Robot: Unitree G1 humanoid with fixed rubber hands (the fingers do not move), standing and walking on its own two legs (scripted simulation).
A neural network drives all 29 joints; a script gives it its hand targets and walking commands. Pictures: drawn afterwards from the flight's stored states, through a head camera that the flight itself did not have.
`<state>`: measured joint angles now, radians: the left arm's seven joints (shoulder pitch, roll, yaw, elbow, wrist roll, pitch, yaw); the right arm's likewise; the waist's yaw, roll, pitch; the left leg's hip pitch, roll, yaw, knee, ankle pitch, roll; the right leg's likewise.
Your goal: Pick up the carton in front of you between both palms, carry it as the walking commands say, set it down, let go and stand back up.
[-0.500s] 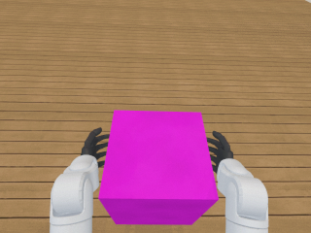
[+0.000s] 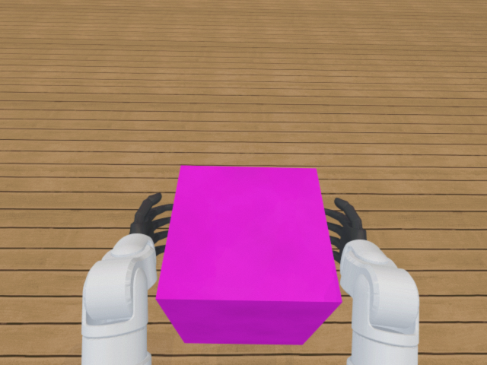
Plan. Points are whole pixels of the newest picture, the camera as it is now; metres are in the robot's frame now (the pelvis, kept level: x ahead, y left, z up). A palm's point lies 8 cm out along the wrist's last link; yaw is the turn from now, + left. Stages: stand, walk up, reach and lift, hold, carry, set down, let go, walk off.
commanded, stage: carry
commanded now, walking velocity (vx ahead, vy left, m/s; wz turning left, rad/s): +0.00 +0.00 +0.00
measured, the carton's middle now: (246, 261) +0.28 +0.00 +0.02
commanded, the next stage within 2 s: none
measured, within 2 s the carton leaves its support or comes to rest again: neither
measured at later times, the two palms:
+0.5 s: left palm (171, 191) +0.37 +0.12 +0.10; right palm (350, 202) +0.35 -0.18 +0.09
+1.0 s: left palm (179, 222) +0.34 +0.11 +0.05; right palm (355, 233) +0.32 -0.19 +0.05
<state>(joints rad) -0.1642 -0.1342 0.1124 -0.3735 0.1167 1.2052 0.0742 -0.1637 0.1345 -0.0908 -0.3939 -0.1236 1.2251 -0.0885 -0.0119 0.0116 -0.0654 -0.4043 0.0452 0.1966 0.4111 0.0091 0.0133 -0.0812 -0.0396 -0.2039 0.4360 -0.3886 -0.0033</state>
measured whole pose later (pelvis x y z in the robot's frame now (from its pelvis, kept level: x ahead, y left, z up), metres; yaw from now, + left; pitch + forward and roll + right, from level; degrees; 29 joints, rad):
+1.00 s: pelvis +0.07 -0.02 -0.01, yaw -3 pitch +2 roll +1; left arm -0.09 -0.13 0.09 -0.16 0.16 1.01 0.05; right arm -0.09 0.13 -0.08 -0.17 -0.16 1.01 -0.06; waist 0.00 -0.02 -0.08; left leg -0.35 0.08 0.20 0.58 -0.25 0.00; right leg -0.10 -0.06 -0.20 0.53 -0.46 -0.01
